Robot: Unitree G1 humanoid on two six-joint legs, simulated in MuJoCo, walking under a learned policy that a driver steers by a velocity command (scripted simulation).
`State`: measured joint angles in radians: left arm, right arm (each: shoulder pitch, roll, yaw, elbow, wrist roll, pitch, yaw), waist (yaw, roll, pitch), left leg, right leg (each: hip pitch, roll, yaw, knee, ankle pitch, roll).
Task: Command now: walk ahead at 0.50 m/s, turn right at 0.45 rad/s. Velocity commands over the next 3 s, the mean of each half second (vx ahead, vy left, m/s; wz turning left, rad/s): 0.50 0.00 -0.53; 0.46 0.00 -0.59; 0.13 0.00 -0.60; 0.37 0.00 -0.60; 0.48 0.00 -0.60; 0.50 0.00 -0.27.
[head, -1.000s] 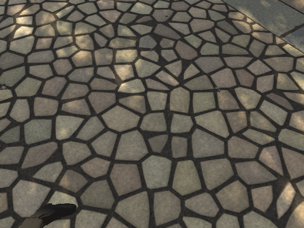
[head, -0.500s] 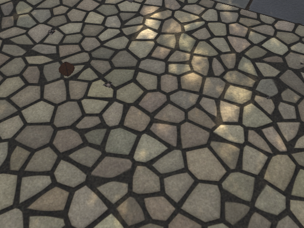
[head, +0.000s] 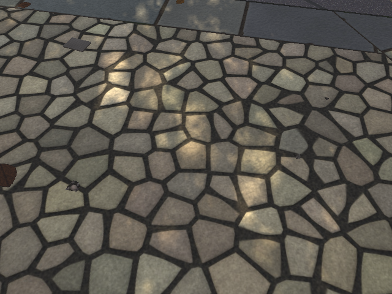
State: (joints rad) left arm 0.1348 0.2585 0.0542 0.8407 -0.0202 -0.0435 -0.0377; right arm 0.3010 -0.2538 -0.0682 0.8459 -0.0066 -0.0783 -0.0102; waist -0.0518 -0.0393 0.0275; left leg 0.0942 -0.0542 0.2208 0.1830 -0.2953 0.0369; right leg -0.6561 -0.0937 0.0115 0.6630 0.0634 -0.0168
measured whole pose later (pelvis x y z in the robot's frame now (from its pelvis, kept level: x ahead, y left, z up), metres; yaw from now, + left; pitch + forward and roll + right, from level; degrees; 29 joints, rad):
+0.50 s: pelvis +0.30 -0.04 +0.00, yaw -17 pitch +2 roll +0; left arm 0.32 0.28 0.08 0.77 -0.03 -0.04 0.01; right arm 0.03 -0.28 -0.05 0.71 0.00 -0.10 0.01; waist 0.08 0.04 0.03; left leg -0.60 0.05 -0.10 0.54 0.03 -0.07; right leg -0.11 0.11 0.16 0.38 -0.30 -0.07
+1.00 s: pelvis +0.55 -0.11 +0.00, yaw -36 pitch +2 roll +2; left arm 0.10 0.29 0.07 0.63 -0.01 -0.02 -0.04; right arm 0.30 -0.29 -0.07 0.84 0.01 -0.07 -0.01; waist -0.09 -0.04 0.06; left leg 0.01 0.00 0.20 0.28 -0.31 -0.01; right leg -0.65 -0.08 0.01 0.69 -0.02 -0.01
